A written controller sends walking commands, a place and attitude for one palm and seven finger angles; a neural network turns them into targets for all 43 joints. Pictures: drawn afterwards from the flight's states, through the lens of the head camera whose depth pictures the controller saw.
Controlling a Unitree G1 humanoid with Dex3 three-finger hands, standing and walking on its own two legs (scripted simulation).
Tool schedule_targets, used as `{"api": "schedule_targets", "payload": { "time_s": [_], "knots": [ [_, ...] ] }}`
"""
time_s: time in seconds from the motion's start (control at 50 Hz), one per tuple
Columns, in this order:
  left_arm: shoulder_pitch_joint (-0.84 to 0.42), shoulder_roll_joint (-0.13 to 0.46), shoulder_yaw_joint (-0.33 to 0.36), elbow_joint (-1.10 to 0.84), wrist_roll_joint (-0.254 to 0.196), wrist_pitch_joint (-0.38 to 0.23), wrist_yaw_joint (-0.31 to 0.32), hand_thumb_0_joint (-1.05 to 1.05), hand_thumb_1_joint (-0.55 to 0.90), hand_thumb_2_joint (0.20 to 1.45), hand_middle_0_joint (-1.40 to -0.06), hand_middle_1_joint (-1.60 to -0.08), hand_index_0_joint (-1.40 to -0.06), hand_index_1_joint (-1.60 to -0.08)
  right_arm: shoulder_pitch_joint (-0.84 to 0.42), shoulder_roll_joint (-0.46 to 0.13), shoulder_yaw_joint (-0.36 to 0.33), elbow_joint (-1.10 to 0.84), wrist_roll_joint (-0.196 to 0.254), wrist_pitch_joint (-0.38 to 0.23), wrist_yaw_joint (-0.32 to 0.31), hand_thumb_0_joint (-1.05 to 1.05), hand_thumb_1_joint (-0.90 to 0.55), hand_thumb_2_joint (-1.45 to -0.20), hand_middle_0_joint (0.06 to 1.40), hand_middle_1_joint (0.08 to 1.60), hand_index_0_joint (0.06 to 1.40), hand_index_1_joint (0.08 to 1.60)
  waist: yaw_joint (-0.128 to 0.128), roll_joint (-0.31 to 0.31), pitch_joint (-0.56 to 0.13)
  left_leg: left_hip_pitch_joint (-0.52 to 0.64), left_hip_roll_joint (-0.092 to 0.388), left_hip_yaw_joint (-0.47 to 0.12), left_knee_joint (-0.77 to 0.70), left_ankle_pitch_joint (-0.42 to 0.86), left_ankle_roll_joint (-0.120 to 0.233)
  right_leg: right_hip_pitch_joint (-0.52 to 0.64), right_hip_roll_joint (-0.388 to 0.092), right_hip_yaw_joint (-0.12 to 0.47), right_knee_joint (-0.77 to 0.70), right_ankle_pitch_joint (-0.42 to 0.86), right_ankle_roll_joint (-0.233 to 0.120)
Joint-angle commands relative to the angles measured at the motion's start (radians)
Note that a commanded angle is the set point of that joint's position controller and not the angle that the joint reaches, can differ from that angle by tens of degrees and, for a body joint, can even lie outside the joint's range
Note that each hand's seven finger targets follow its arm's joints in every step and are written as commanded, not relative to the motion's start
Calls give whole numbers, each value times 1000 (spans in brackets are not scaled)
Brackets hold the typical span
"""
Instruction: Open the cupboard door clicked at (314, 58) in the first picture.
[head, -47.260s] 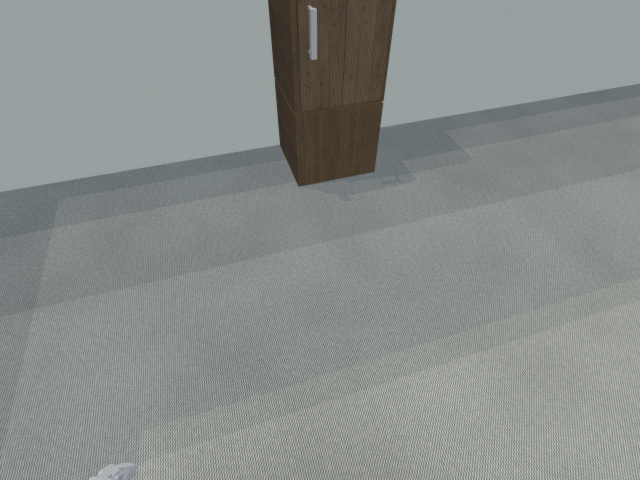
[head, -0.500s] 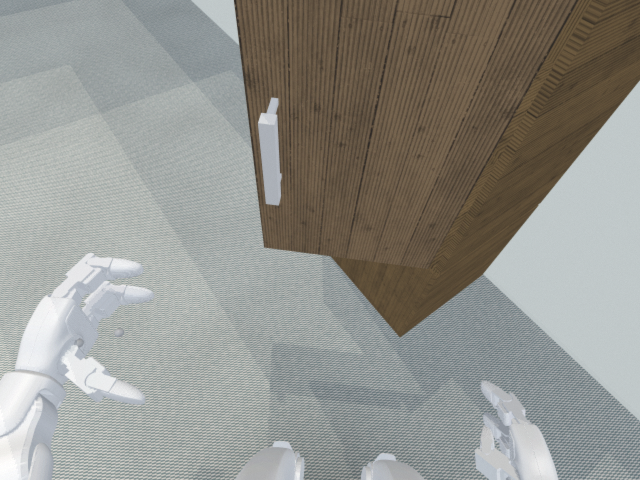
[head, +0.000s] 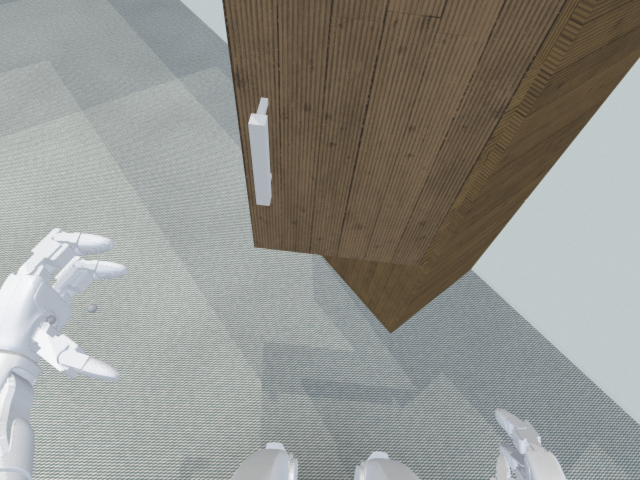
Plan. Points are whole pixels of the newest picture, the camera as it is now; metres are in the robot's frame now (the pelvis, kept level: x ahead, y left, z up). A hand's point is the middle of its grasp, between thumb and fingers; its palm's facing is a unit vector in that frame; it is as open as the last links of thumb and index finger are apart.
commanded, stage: raise the hand with hooked fingers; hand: left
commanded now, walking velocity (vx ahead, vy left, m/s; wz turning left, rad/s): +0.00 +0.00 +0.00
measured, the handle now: (263, 155) +0.56 +0.12 +0.03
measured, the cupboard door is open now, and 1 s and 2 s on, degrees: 47 47 47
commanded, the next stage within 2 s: move the hooked fingers beside the handle in 0.18 s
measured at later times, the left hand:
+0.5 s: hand (116, 297) +0.30 +0.25 +0.05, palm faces -0.02 -1.00 -0.03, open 14.0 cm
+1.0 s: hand (162, 242) +0.38 +0.23 +0.04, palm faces -0.04 -1.00 -0.01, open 14.0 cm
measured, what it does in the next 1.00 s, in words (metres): stands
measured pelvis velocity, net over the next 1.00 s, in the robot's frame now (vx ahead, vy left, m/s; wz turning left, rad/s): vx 0.01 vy -0.02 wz -0.01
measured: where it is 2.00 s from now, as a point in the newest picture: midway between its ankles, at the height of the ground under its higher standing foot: outside the picture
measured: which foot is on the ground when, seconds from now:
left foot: down 0.00-1.00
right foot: down 0.00-1.00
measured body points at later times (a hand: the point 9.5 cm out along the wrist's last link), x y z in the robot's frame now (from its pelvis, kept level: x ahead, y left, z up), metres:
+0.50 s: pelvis +0.00 -0.02 -0.01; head +0.07 +0.00 +0.44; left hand +0.30 +0.31 +0.05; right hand +0.16 -0.27 -0.08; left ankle +0.02 +0.04 -0.67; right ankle +0.02 -0.12 -0.67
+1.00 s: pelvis +0.01 -0.02 -0.01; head +0.11 +0.00 +0.43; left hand +0.38 +0.28 +0.05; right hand +0.11 -0.29 -0.10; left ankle +0.02 +0.04 -0.67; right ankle +0.02 -0.12 -0.67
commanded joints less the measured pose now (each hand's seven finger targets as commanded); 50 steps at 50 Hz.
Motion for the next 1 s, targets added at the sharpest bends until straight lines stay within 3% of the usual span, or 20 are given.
{"api": "schedule_targets", "payload": {
  "time_s": [0.0, 0.12, 0.18, 0.26, 0.32, 0.4, 0.42, 0.48, 0.54, 0.6, 0.62, 0.64, 0.68, 0.72, 0.82, 0.84, 0.86, 0.92, 0.98],
  "knots": [
    [-136, 245, 71, -221, -25, -61, -11, 0, -500, 300, -300, -1200, -300, -1200, -8, -164, -70, -132, 9, -55, -9, 0, -900, -900, 200, 300, 200, 300, 17, 138, -298, 344, 73, -208, -195, 383, -155, 22, 16, 40, -74, 117, -22],
    [-163, 262, 89, -211, -38, -62, -11, 0, -500, 300, -300, -1200, -300, -1200, -24, -162, -63, -123, 9, -58, -16, 0, -900, -900, 200, 300, 200, 300, 12, 116, -245, 277, 62, -197, -193, 300, -142, 35, 22, 42, -79, 100, -30],
    [-156, 254, 91, -183, -39, -60, -13, 0, -500, 300, -300, -1200, -300, -1200, -26, -157, -60, -126, 12, -55, -19, 0, -900, -900, 200, 300, 200, 300, 13, 87, -256, 251, 57, -179, -186, 276, -130, 54, 20, 48, -85, 98, -25],
    [-167, 239, 63, -190, -35, -57, -28, 0, -500, 300, -300, -1200, -300, -1200, -29, -153, -57, -127, 14, -57, -19, 0, -900, -900, 200, 300, 200, 300, 10, 105, -266, 249, 54, -166, -173, 288, -124, 65, 18, 54, -87, 112, -26],
    [-257, 257, 63, -163, -31, -58, -28, 0, -500, 300, -300, -1200, -300, -1200, -25, -158, -54, -110, 12, -57, -28, 0, -900, -900, 200, 300, 200, 300, -13, 65, -241, 202, 52, -160, -154, 233, -107, 55, 21, 63, -89, 95, -26],
    [-384, 269, 54, -102, -19, -64, -27, 0, -500, 300, -300, -1200, -300, -1200, -24, -156, -45, -90, 15, -53, -40, 0, -900, -900, 200, 300, 200, 300, -25, 90, -241, 163, 48, -149, -141, 156, -95, 40, 12, 79, -86, 46, -22],
    [-402, 293, 70, -102, -19, -68, -26, 0, -500, 300, -300, -1200, -300, -1200, -21, -158, -46, -87, 14, -53, -42, 0, -900, -900, 200, 300, 200, 300, -17, 97, -255, 163, 47, -147, -134, 171, -95, 53, 14, 86, -83, 54, -27],
    [-435, 277, 35, -90, -4, -60, -28, 0, -500, 300, -300, -1200, -300, -1200, -17, -156, -44, -88, 16, -48, -42, 0, -900, -900, 200, 300, 200, 300, -16, 124, -306, 197, 49, -146, -139, 201, -95, 60, 9, 85, -80, 76, -24],
    [-419, 295, 51, -60, 5, -46, -21, 0, -500, 300, -300, -1200, -300, -1200, 0, -156, -45, -85, 16, -38, -37, 0, -900, -900, 200, 300, 200, 300, -5, 112, -339, 213, 51, -141, -133, 275, -96, 88, 12, 85, -76, 131, -24],
    [-399, 303, 71, -28, 7, -31, 0, 0, -500, 300, -300, -1200, -300, -1200, 3, -153, -47, -91, 18, -21, -30, 0, -900, -900, 200, 300, 200, 300, 5, 87, -328, 182, 50, -132, -138, 284, -92, 112, 10, 85, -78, 151, -20],
    [-422, 292, 57, -14, 7, -29, 3, 0, -500, 300, -300, -1200, -300, -1200, 6, -154, -45, -89, 15, -18, -29, 0, -900, -900, 200, 300, 200, 300, -4, 71, -322, 162, 49, -126, -128, 291, -86, 121, 13, 89, -77, 170, -20],
    [-405, 320, 95, 8, 8, -27, 12, 0, -500, 300, -300, -1200, -300, -1200, 10, -153, -48, -87, 16, -10, -28, 0, -900, -900, 200, 300, 200, 300, 5, 59, -321, 142, 49, -115, -127, 284, -85, 139, 11, 97, -80, 174, -16],
    [-413, 308, 88, 36, 11, -25, 23, 0, -500, 300, -300, -1200, -300, -1200, 15, -152, -47, -92, 17, 3, -24, 0, -900, -900, 200, 300, 200, 300, -4, 30, -312, 108, 47, -105, -124, 276, -78, 153, 9, 103, -82, 186, -11],
    [-463, 300, 71, 25, 18, -40, 30, 0, -500, 300, -300, -1200, -300, -1200, 22, -150, -48, -89, 15, 9, -22, 0, -900, -900, 200, 300, 200, 300, -7, 73, -313, 119, 48, -106, -119, 300, -81, 144, 11, 101, -69, 206, -18],
    [-524, 255, 21, -8, 28, -79, 38, 0, -500, 300, -300, -1200, -300, -1200, 44, -150, -58, -77, 14, 20, -16, 0, -900, -900, 200, 300, 200, 300, -28, 93, -369, 208, 57, -121, -114, 361, -87, 98, 18, 94, -62, 222, -15],
    [-515, 282, 47, 5, 31, -81, 38, 0, -500, 300, -300, -1200, -300, -1200, 54, -155, -60, -69, 14, 26, -16, 0, -900, -900, 200, 300, 200, 300, -24, 94, -387, 216, 58, -118, -114, 367, -88, 107, 17, 97, -66, 229, -13],
    [-540, 287, 47, 30, 34, -81, 39, 0, -500, 300, -300, -1200, -300, -1200, 55, -155, -60, -61, 13, 33, -18, 0, -900, -900, 200, 300, 200, 300, -34, 67, -376, 190, 56, -114, -110, 351, -83, 115, 16, 102, -68, 232, -10],
    [-615, 306, 56, 101, 48, -80, 51, 0, -500, 300, -300, -1200, -300, -1200, 63, -157, -56, -42, 14, 46, -24, 0, -900, -900, 200, 300, 200, 300, -44, 60, -336, 151, 57, -117, -104, 327, -80, 91, 16, 99, -58, 217, -13],
    [-646, 296, 43, 115, 63, -82, 60, 0, -500, 300, -300, -1200, -300, -1200, 70, -154, -57, -39, 12, 57, -20, 0, -900, -900, 200, 300, 200, 300, -37, 97, -377, 195, 57, -122, -111, 356, -88, 89, 13, 95, -56, 226, -13]
  ]
}}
